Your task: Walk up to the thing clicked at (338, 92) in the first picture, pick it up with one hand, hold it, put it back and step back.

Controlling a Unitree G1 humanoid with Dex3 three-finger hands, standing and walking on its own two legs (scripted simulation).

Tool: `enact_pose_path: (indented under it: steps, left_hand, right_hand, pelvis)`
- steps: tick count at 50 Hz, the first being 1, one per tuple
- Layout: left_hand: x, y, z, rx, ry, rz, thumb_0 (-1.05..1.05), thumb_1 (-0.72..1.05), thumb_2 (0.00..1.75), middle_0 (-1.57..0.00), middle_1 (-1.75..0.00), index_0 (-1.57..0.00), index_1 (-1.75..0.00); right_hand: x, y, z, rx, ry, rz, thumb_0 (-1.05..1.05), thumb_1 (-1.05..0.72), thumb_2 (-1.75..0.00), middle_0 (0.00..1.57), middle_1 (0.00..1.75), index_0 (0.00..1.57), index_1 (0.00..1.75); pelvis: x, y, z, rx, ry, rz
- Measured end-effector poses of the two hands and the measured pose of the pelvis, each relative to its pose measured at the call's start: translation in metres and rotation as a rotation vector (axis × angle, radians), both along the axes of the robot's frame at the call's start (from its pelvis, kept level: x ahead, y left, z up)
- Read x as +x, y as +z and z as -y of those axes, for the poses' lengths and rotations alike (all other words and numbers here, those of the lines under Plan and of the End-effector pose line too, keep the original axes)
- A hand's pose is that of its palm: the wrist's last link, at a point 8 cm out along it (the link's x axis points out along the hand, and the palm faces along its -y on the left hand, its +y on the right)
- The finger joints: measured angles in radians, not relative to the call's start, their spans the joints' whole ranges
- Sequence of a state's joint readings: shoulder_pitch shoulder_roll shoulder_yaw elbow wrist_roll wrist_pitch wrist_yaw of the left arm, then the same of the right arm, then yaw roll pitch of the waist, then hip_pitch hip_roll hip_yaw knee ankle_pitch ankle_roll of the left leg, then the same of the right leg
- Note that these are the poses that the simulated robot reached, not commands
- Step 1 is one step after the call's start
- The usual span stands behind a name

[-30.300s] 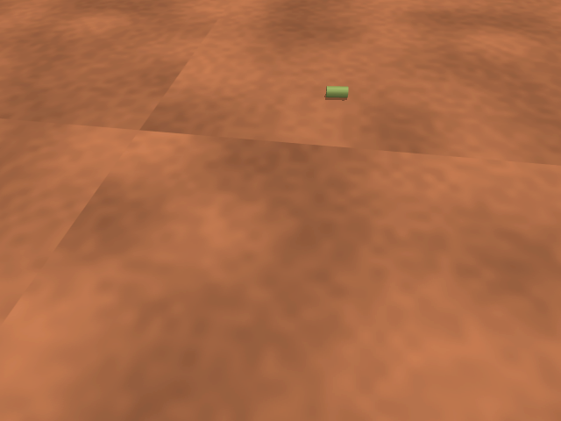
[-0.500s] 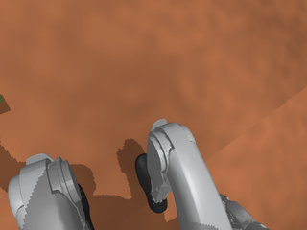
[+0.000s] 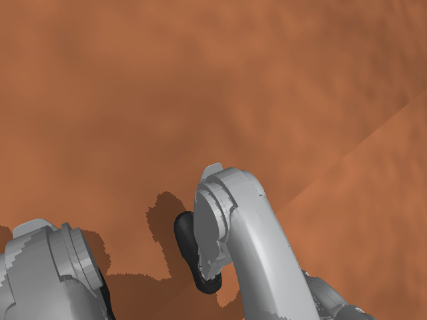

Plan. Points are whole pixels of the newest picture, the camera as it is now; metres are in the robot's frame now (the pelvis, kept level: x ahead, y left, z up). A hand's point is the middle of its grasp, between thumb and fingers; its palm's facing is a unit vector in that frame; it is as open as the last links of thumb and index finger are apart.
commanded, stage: rest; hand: left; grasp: from above
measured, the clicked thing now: out of the picture +0.44 +0.36 -0.27
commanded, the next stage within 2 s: open in 0.38 s
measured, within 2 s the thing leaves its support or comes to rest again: rests again in 0.86 s
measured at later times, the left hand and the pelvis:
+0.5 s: hand out of the picture +0.43 +0.36 -0.25, palm faces -0.41 -0.24 -0.88, open 9.9 cm; pelvis +0.00 +0.00 +0.00, yaw -1 degrees
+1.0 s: hand out of the picture +0.43 +0.36 -0.25, palm faces -0.42 -0.26 -0.87, open 13.4 cm; pelvis -0.01 +0.00 +0.00, yaw -2 degrees
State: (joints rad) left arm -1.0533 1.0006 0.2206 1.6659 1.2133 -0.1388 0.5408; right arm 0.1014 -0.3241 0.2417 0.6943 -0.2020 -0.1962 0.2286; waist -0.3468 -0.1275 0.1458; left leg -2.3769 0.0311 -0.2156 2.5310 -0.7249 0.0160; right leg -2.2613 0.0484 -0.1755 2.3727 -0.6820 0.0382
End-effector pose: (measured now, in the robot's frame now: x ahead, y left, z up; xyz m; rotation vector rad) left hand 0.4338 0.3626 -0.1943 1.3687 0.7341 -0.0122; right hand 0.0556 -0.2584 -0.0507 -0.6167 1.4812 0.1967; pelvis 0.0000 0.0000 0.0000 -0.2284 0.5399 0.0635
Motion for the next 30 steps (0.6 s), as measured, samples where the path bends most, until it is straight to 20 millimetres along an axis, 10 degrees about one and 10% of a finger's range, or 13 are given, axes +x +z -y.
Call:
enact_pose_path:
  steps: [30]
  left_hand:
    - [0.0016,-0.0022,-0.0005,0.004,0.017,-0.003,0.0,0.0,0.54,-0.68,-0.57,-0.7,-0.56]
  right_hand:
    - [-0.0061,0.0087,-0.007,0.033,0.061,0.022,0.0,-0.89,-0.89,0.2,0.3,0.2,0.3]
  pelvis:
    - [-0.0054,-0.0006,-0.0008,-0.015,-0.013,0.039]
